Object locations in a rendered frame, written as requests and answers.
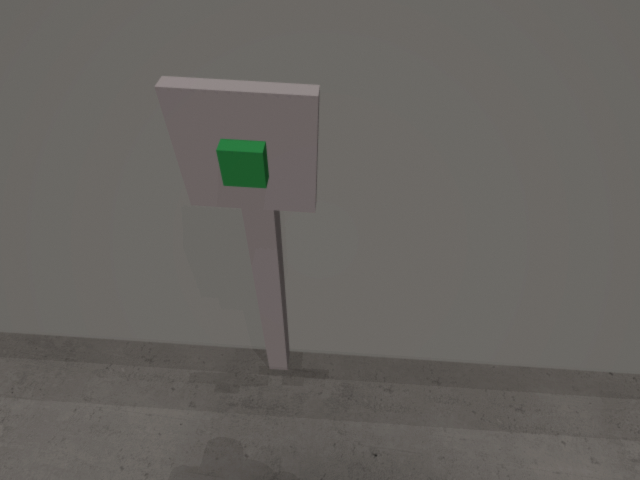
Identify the button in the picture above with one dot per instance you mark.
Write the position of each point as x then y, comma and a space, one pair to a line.
243, 163

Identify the panel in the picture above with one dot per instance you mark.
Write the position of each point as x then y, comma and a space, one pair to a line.
198, 112

